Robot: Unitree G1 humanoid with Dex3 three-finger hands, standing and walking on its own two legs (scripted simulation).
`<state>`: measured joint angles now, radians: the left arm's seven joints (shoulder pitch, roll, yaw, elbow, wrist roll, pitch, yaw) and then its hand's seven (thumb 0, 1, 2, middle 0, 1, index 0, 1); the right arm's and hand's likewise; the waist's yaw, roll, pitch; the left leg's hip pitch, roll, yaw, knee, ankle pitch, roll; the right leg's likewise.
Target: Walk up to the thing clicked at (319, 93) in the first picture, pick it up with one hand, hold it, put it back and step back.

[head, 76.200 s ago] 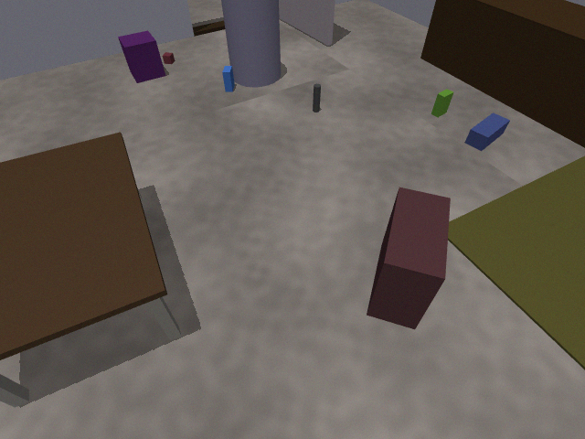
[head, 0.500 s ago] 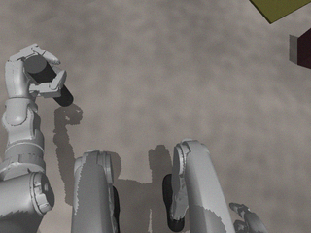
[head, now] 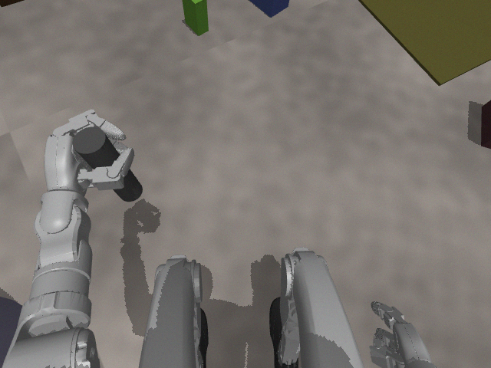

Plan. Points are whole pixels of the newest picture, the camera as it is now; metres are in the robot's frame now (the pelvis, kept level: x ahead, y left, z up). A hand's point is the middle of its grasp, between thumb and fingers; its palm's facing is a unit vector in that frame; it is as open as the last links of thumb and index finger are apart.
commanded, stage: lift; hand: left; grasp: from the side
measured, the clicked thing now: (113, 169) +0.43 +0.21 -0.03
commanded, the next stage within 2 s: hold in 1.42 s
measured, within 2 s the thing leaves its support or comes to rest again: neither
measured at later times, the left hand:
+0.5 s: hand (50, 103) +0.40 +0.19 +0.18, palm faces +0.09 -1.00 -0.03, open 5.9 cm
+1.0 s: hand (4, 45) +0.40 +0.18 +0.26, palm faces +0.06 -1.00 -0.04, open 5.9 cm
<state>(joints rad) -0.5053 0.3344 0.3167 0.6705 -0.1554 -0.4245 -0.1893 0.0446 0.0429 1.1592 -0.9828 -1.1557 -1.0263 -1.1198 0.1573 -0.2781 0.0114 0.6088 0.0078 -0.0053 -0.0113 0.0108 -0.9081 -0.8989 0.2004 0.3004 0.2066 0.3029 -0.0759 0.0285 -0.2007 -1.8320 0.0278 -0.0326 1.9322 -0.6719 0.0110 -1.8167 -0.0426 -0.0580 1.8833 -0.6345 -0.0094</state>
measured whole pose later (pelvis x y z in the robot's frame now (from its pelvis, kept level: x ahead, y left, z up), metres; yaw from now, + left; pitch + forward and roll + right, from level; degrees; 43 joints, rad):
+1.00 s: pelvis +0.06 +0.00 +0.22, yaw +1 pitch +14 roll -2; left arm -0.18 0.23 0.16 0.45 -0.18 -0.35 -0.13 0.04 0.05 1.15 -0.97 -1.17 -1.02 -1.13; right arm 0.23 -0.23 0.01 0.65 0.02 -0.05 -0.05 0.01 -0.91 -0.90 0.20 0.30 0.21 0.30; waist -0.02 0.02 -0.10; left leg -0.84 0.03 -0.01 1.09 -0.50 0.00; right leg -0.83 -0.02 -0.06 1.05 -0.46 0.00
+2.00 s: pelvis +0.07 -0.01 +0.25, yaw +1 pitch +7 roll -1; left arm -0.14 0.20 0.15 0.48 -0.19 -0.37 -0.15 0.04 0.05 1.15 -0.97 -1.18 -1.01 -1.14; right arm 0.24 -0.23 0.00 0.67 0.01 -0.03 -0.06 0.01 -0.92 -0.90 0.20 0.30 0.21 0.30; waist -0.02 0.02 -0.04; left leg -0.55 0.03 0.01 0.85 -0.42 -0.01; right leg -0.55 -0.01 -0.05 0.83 -0.39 -0.01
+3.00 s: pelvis +0.07 +0.00 +0.26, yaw +1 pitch +5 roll -1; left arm -0.15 0.20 0.16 0.49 -0.18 -0.36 -0.14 0.04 0.05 1.15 -0.97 -1.18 -1.01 -1.14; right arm 0.24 -0.23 0.00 0.68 0.02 -0.04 -0.05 0.01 -0.91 -0.90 0.20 0.30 0.21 0.30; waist -0.02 0.02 -0.03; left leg -0.49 0.03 0.01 0.80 -0.40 0.00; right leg -0.50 -0.01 -0.04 0.78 -0.37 0.00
